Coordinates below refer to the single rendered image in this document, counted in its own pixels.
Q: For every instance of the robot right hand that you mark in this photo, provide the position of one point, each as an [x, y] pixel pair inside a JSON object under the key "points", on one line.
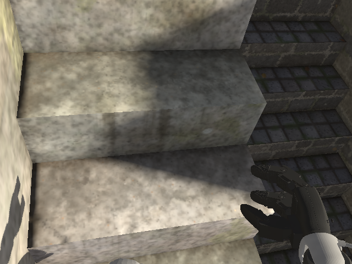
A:
{"points": [[301, 215]]}

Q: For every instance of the right robot forearm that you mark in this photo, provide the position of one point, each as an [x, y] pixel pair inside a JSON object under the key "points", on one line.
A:
{"points": [[321, 248]]}

